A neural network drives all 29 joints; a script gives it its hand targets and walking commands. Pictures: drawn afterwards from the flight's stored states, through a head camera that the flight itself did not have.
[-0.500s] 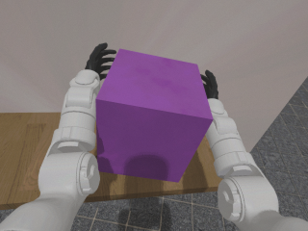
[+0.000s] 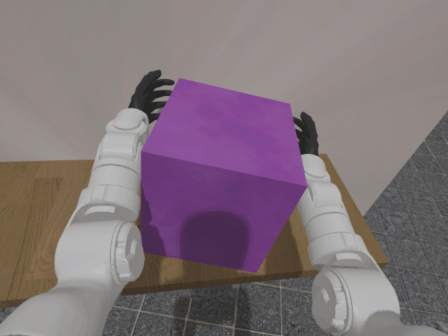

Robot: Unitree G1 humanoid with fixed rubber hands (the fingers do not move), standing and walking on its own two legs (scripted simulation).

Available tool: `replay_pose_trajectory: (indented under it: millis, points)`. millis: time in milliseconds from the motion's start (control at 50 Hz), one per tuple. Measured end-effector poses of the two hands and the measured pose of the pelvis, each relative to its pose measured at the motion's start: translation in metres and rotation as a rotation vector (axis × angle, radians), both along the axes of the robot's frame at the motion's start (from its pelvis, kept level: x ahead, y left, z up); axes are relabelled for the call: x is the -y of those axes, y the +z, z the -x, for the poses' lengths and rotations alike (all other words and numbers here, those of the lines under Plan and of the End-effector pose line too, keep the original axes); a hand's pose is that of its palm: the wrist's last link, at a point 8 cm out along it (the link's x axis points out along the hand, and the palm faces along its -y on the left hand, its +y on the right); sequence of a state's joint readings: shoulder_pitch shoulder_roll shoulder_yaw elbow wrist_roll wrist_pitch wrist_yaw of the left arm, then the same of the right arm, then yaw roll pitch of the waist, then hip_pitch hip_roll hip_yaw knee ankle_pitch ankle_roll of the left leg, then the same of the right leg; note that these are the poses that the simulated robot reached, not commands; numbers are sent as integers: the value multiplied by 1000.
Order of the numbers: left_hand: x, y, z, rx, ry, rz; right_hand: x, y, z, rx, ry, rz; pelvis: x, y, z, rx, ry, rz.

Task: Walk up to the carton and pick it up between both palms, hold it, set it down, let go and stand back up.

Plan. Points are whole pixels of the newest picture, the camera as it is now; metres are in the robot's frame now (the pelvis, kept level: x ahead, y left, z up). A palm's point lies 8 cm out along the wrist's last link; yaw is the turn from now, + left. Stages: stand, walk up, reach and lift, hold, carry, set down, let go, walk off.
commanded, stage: set down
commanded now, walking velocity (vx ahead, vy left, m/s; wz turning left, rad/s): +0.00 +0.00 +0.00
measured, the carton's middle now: (217, 175) +0.36 -0.02 +0.12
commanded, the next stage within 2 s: none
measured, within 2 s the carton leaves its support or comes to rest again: neither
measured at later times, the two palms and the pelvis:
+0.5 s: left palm (141, 125) +0.45 +0.11 +0.17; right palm (302, 165) +0.36 -0.18 +0.13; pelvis +0.00 +0.00 +0.00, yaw +0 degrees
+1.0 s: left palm (139, 130) +0.44 +0.11 +0.16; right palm (301, 166) +0.36 -0.18 +0.13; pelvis -0.01 +0.00 +0.00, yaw +0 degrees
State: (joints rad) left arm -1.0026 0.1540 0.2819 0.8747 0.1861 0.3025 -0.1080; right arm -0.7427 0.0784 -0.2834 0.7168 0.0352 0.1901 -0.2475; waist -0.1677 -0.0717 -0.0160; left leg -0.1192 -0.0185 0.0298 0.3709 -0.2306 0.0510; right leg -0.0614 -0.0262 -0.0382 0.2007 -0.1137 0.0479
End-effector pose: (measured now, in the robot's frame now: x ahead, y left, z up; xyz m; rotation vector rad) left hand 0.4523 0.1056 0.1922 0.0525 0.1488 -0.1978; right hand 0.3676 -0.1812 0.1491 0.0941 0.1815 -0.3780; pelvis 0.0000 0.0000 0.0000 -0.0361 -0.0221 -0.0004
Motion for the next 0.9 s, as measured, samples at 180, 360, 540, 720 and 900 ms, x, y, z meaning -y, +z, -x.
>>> replay_pose_trajectory:
  millis: [180, 360, 540, 720, 900]
  points:
    - [2, -9, -1, -6, -8, 1, 2, -8, 1, -5, -5, 5, 2, 0, -3, -5, -2, 0]
    - [0, -20, 3, -16, -9, 2, 0, -17, 4, -14, -4, 10, 2, 0, -2, -5, 0, 0]
    - [-2, -22, 6, -5, -11, 8, -1, -18, 7, 0, -7, 14, 2, 0, 2, -8, -1, -1]
    - [-2, -23, 7, 2, -14, 15, -1, -19, 9, 14, -10, 13, 2, 0, 5, 0, -3, -3]
    - [-5, -26, 9, 12, -12, 17, -3, -18, 9, 34, -6, 23, 4, 0, 6, 15, -3, -5]
